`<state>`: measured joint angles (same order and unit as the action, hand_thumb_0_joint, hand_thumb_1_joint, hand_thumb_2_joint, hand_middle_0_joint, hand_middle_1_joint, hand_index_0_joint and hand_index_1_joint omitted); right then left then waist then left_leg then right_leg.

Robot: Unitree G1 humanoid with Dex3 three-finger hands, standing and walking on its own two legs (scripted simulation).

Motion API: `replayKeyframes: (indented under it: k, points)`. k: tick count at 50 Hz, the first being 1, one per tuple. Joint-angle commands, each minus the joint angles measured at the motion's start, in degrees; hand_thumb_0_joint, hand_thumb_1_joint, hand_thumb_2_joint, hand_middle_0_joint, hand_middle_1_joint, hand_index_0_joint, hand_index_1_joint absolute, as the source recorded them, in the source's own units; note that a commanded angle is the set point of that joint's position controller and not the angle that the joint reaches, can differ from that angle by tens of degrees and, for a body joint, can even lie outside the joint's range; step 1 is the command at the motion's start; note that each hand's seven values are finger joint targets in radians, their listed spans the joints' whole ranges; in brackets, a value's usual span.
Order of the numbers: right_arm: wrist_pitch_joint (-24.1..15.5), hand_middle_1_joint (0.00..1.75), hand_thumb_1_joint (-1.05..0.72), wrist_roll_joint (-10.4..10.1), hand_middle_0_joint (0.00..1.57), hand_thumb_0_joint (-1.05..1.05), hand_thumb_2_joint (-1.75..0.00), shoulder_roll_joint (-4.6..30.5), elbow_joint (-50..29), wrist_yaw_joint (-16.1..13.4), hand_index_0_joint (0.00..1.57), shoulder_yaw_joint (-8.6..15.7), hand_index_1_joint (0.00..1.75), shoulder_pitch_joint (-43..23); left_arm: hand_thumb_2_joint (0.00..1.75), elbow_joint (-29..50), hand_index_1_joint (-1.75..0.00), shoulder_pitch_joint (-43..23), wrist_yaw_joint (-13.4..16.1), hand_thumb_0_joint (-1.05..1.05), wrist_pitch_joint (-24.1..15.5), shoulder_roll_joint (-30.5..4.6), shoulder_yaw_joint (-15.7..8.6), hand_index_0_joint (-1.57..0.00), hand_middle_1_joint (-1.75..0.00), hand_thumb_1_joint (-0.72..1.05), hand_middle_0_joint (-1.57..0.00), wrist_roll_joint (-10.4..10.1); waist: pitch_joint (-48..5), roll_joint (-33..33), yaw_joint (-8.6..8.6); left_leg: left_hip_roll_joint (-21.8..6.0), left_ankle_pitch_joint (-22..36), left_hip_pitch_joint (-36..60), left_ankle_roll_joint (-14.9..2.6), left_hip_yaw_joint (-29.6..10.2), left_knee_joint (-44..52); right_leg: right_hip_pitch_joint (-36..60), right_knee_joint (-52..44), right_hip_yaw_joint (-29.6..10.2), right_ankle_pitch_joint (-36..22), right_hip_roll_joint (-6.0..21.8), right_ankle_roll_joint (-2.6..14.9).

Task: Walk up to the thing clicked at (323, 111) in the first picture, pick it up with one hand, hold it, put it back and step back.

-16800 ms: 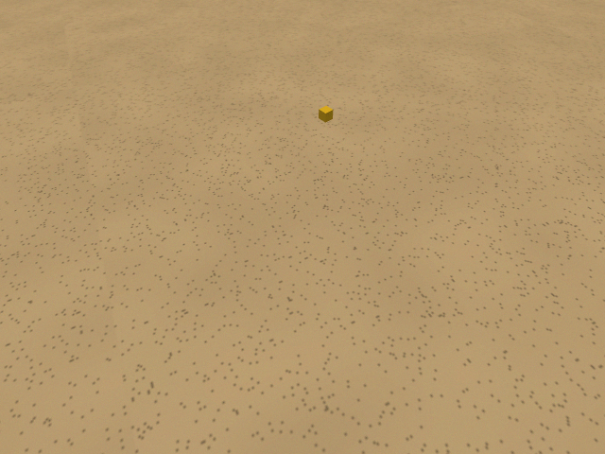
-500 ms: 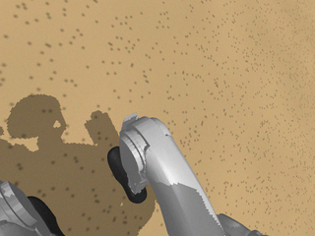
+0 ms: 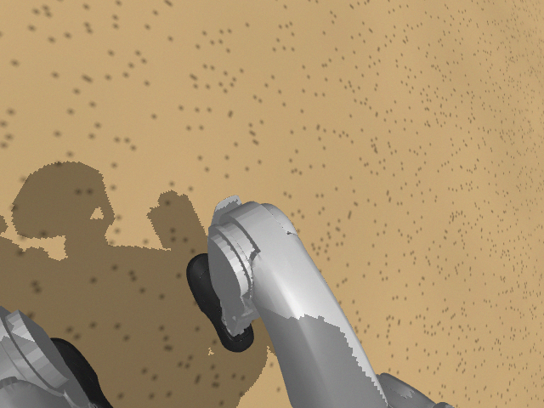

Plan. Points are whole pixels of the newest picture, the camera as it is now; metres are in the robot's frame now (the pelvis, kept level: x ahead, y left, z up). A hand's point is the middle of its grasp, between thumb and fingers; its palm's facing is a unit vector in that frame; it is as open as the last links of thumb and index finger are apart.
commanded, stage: settle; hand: left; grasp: from above
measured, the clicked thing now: out of the picture +0.44 +0.35 -0.29
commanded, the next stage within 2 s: lift in 0.90 s
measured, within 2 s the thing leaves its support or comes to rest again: leaves its support in 0.40 s
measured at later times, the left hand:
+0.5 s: hand out of the picture +0.44 +0.35 -0.23, palm faces -0.03 -0.41 -0.91, open 8.9 cm
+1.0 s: hand out of the picture +0.43 +0.35 -0.16, palm faces -0.10 -0.40 -0.91, open 8.8 cm
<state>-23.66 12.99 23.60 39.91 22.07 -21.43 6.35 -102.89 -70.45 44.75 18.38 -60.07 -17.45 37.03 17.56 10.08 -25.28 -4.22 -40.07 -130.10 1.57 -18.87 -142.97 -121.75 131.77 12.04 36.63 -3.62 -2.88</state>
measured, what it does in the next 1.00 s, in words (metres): stands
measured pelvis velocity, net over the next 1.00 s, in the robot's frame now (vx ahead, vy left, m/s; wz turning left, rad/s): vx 0.00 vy -0.01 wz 0.08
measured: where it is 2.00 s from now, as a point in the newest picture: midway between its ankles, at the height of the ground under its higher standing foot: (166, 362)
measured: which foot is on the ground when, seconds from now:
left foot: down 0.00-1.00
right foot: down 0.00-1.00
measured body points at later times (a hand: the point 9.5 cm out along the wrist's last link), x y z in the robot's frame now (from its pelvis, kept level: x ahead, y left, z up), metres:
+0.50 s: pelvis +0.00 +0.00 +0.01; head +0.30 +0.11 +0.32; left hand +0.45 +0.37 -0.18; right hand +0.02 -0.24 -0.04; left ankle +0.07 +0.14 -0.29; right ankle +0.13 -0.12 -0.29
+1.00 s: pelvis +0.00 -0.01 +0.01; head +0.26 +0.08 +0.37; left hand +0.44 +0.37 -0.11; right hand +0.03 -0.27 -0.07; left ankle +0.07 +0.14 -0.29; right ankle +0.13 -0.12 -0.29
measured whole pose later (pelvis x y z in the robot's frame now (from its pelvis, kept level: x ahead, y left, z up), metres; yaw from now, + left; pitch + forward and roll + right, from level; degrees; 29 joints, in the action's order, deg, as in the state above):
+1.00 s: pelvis +0.00 -0.01 +0.01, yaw +4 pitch +31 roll -10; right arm -21.6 9.2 20.6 48.6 20.3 -8.9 10.6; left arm -93.3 -68.3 37.0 25.1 -44.9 -17.9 39.6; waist 5.2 0.8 -19.0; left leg -4.6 -38.4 -131.4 1.6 -12.3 -137.6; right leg -126.0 131.1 7.2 36.8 -2.1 -1.5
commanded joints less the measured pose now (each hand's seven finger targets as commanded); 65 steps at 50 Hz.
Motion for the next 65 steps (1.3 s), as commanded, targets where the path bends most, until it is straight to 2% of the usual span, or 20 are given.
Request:
replayKeyframes:
  k: [1, 9, 12, 15, 20, 29, 30, 31, 37, 38, 45, 46, 48, 50, 51, 52, 55, 60, 62, 65]
  points:
    - [-0.46, 0.30, -0.90, -0.10, 0.20, 0.00, -0.90, 19.28, 1.55, 0.23, 0.20, 4.71, 0.30, 11.91, 0.60, 7.09, -0.50, -12.13, 2.15, 0.00, -0.75, -10.72, 2.96, -1.00, -0.48, 0.56, -1.01, 0.97, -35.76, -32.18, -5.26, -1.66, 9.60, 27.23, -1.12, 5.91, 14.12, 19.50, -12.78, 5.03, -14.34, -1.72, 2.56]
    - [-0.59, 0.30, -0.89, -0.10, 0.20, 0.00, -0.90, 19.94, 2.05, 0.34, 0.20, 4.83, 0.30, 13.05, 0.75, 4.92, -0.56, -11.41, 2.52, 0.00, -0.36, -11.58, -0.16, -1.08, -0.54, 0.71, -1.11, -1.92, -37.94, -30.81, -4.93, -1.60, 9.63, 26.15, -1.26, 6.58, 13.78, 22.56, -13.74, 4.90, -14.38, -1.68, 2.10]
    - [-0.56, 0.30, -0.89, -0.39, 0.20, 0.00, -0.90, 19.45, 2.21, 0.51, 0.20, 4.82, 0.30, 12.54, 0.78, 7.30, -0.58, -13.30, 2.34, 0.00, 0.30, -12.20, -0.76, -1.11, -0.55, 0.75, -1.14, -2.35, -38.83, -32.31, -3.68, -1.59, 10.68, 26.70, -1.12, 7.02, 13.71, 21.76, -13.75, 4.62, -14.72, -1.44, 2.22]
    - [-0.16, 0.30, -0.89, -0.63, 0.20, 0.00, -0.90, 19.35, 2.29, 0.60, 0.20, 5.33, 0.30, 13.44, 0.78, 8.66, -0.57, -14.59, 2.77, 0.00, 0.87, -13.08, -1.81, -1.14, -0.54, 0.78, -1.16, -1.55, -40.68, -35.54, -3.39, -2.08, 12.15, 29.97, -0.49, 6.27, 15.05, 21.46, -12.95, 5.11, -16.30, -1.18, 2.50]
    - [0.51, 0.30, -0.89, -1.38, 0.20, 0.00, -0.90, 19.71, 1.57, 0.73, 0.20, 7.93, 0.30, 13.49, 0.72, 14.89, -0.54, -17.24, 2.53, 0.00, 2.47, -12.87, -0.18, -1.17, -0.51, 0.82, -1.19, 1.42, -44.59, -40.88, -2.46, -2.26, 13.52, 33.35, -0.16, 6.58, 16.16, 20.32, -12.45, 4.15, -17.44, -0.99, 3.05]
    - [1.94, 0.30, -0.88, -3.32, 0.20, 0.00, -0.89, 17.63, 4.08, 0.92, 0.20, 12.69, 0.30, 17.05, 0.67, 15.26, -0.52, -11.15, -1.91, 0.00, 6.81, -1.95, 0.47, -1.14, -0.52, 0.80, -1.14, -0.81, -49.10, -36.48, 1.37, -1.09, 15.00, 29.91, -0.70, 9.18, 16.80, 19.87, -13.79, 3.12, -17.92, -1.28, 3.14]
    - [2.05, 0.30, -0.88, -3.29, 0.20, 0.00, -0.89, 15.05, 5.57, 0.96, 0.20, 11.24, 0.30, 17.55, 0.68, 14.80, -0.51, -11.36, -2.58, 0.00, 7.32, -0.92, 1.30, -1.14, -0.50, 0.79, -1.15, -0.88, -47.47, -33.80, 0.74, -0.78, 14.02, 27.79, -1.09, 8.94, 16.68, 19.17, -13.91, 2.86, -17.33, -1.19, 2.84]
    - [2.18, 0.30, -0.88, -3.87, 0.20, 0.00, -0.89, 15.73, 5.69, 0.91, 0.20, 12.27, 0.30, 18.22, 0.65, 14.84, -0.49, -11.06, -2.97, 0.00, 7.53, -0.23, 0.99, -1.16, -0.47, 0.81, -1.17, -0.97, -47.45, -33.41, 0.88, -0.63, 13.31, 26.63, -1.30, 9.34, 16.67, 18.74, -14.30, 2.49, -16.61, -1.57, 2.83]
    - [1.67, 0.30, -0.88, -4.01, 0.20, 0.00, -0.89, 16.03, 6.73, -0.08, 0.20, 15.07, 0.30, 15.51, 0.62, 14.72, -0.45, -14.32, -3.97, 0.00, 7.37, -0.39, 1.68, -1.17, -0.43, 0.82, -1.18, 1.83, -45.69, -31.16, 1.60, -0.02, 7.41, 25.70, -1.55, 9.49, 18.09, 14.12, -14.60, 1.02, -9.33, -1.21, 3.46]
    - [1.76, 0.30, -0.88, -3.84, 0.20, 0.00, -0.89, 14.03, 9.12, -0.15, 0.20, 14.41, 0.30, 17.08, 0.65, 17.56, -0.45, -15.60, -4.42, 0.00, 6.87, -0.74, 1.93, -1.18, -0.42, 0.82, -1.20, 2.42, -45.53, -32.63, 1.86, 0.10, 7.39, 26.24, -1.50, 9.93, 18.46, 13.85, -14.59, 0.77, -9.23, -1.12, 3.46]
    - [0.89, 0.30, -0.88, -3.86, 0.20, 0.00, -0.89, 13.73, 9.82, -1.67, 0.20, 16.89, 0.30, 16.57, 0.64, 18.65, -0.44, -18.32, -5.61, 0.00, 5.82, 0.97, 2.57, -1.19, -0.41, 0.83, -1.21, 3.90, -50.66, -33.03, 3.01, 0.62, 5.29, 27.76, -1.30, 11.80, 19.59, 14.09, -15.70, -0.93, -4.94, -1.00, 4.00]
    - [1.05, 0.30, -0.88, -4.09, 0.20, 0.00, -0.89, 14.01, 10.06, -1.85, 0.20, 17.27, 0.30, 16.97, 0.64, 18.02, -0.43, -17.06, -5.50, 0.00, 5.96, 0.09, 1.66, -1.18, -0.40, 0.81, -1.21, 4.64, -52.41, -32.20, 4.08, 0.48, 5.60, 28.27, -1.45, 11.59, 19.52, 14.07, -15.88, -0.95, -5.14, -0.85, 4.00]
    - [1.38, 0.30, -0.88, -4.22, 0.20, 0.00, -0.89, 13.31, 9.81, -1.87, 0.20, 17.26, 0.30, 17.54, 0.63, 15.82, -0.42, -15.09, -5.52, 0.00, 6.56, 2.95, 1.90, -1.18, -0.39, 0.80, -1.20, 4.13, -55.09, -32.08, 4.72, 0.63, 8.48, 28.31, -1.39, 12.59, 19.19, 16.00, -15.48, -1.32, -8.30, -0.66, 3.98]
    - [1.62, 0.30, -0.91, -3.98, 0.20, 0.00, -0.91, 13.15, 10.31, -2.29, 0.20, 17.69, 0.30, 18.45, 0.60, 17.52, -0.46, -16.61, -5.28, 0.00, 6.74, 1.42, 0.88, -1.27, -0.45, 0.89, -1.30, 4.34, -57.55, -31.53, 5.24, 0.81, 11.26, 27.29, -1.74, 13.82, 18.76, 19.07, -15.77, -2.02, -11.39, -0.81, 3.57]
    - [1.84, 0.30, -0.87, -3.95, 0.20, 0.00, -0.88, 12.33, 10.42, -2.24, 0.20, 17.79, 0.30, 18.44, 0.63, 16.45, -0.44, -15.28, -5.34, 0.00, 7.14, 2.97, 0.76, -1.19, -0.44, 0.81, -1.22, 4.07, -56.93, -30.73, 5.73, 0.89, 12.26, 26.40, -1.88, 14.31, 18.78, 19.25, -15.75, -2.09, -12.54, -0.60, 3.38]
    - [2.14, 0.30, -0.91, -4.12, 0.20, 0.00, -0.91, 12.45, 10.64, -2.22, 0.20, 18.12, 0.30, 18.53, 0.60, 17.58, -0.45, -15.35, -5.04, 0.00, 7.39, 1.34, -0.59, -1.27, -0.43, 0.89, -1.30, 4.02, -58.10, -30.02, 6.62, 0.81, 12.88, 26.43, -1.98, 14.27, 18.74, 19.55, -15.63, -1.98, -13.09, -0.39, 3.30]
    - [2.91, 0.30, -0.90, -4.50, 0.20, 0.00, -0.90, 12.33, 10.80, -2.62, 0.20, 19.28, 0.30, 17.99, 0.61, 18.36, -0.48, -15.55, -5.42, 0.00, 8.66, 2.09, -1.12, -1.24, -0.47, 0.88, -1.24, 3.75, -60.81, -31.15, 7.70, 0.74, 14.30, 29.36, -1.83, 14.72, 19.60, 19.73, -15.66, -2.12, -14.75, -0.22, 3.39]
    - [4.38, 0.30, -0.90, -5.32, 0.20, 0.00, -0.90, 10.62, 11.41, -3.02, 0.20, 21.06, 0.30, 17.49, 0.63, 21.04, -0.48, -16.29, -7.55, 0.00, 10.42, 5.46, -0.06, -1.22, -0.47, 0.86, -1.22, 3.18, -63.95, -31.46, 9.51, 1.05, 14.81, 30.45, -1.94, 16.25, 21.06, 20.31, -16.69, -3.58, -15.15, -0.15, 3.64]
    - [5.09, 0.30, -0.91, -5.50, 0.20, 0.00, -0.90, 10.38, 11.59, -3.30, 0.20, 22.32, 0.30, 16.98, 0.63, 24.24, -0.48, -16.20, -8.05, 0.00, 10.67, 3.94, -0.82, -1.20, -0.46, 0.83, -1.22, 3.64, -65.67, -31.63, 10.78, 1.26, 14.57, 31.01, -2.15, 16.59, 21.97, 20.89, -17.23, -4.01, -14.41, 0.16, 3.67]
    - [6.46, 0.30, -0.90, -6.55, 0.20, 0.00, -0.90, 9.68, 12.15, -3.79, 0.20, 24.02, 0.30, 16.50, 0.63, 24.11, -0.44, -12.14, -9.46, 0.00, 11.78, 8.96, 1.16, -1.21, -0.42, 0.83, -1.23, 4.17, -67.04, -30.69, 11.49, 1.25, 15.10, 34.83, -1.91, 16.04, 24.01, 18.85, -17.59, -3.81, -14.99, 0.50, 4.11]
